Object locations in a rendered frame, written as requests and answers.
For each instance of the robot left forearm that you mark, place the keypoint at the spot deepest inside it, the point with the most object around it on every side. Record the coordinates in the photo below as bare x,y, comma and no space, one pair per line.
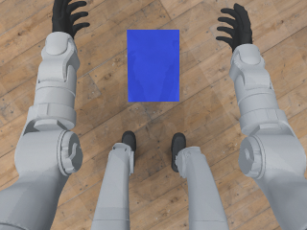
56,86

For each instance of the robot right hand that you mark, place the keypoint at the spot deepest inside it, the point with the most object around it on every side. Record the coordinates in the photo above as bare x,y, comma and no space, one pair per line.
241,32

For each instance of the robot left hand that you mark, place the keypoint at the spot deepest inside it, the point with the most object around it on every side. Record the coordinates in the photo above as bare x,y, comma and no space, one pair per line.
63,20

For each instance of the carton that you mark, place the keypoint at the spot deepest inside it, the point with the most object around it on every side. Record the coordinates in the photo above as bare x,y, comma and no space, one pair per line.
153,65

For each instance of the right robot upper arm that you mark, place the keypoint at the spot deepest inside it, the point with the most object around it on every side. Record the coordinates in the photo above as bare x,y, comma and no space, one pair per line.
277,163

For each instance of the right robot foot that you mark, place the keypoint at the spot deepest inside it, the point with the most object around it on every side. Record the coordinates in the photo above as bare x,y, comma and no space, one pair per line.
178,144

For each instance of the robot right forearm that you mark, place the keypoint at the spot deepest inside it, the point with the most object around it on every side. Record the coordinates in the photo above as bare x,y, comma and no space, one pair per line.
259,109

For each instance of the left robot upper arm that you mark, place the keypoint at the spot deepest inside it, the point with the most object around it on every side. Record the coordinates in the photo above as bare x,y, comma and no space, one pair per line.
44,161

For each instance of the left robot shin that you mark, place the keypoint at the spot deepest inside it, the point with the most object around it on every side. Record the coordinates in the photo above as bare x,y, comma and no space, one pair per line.
119,145

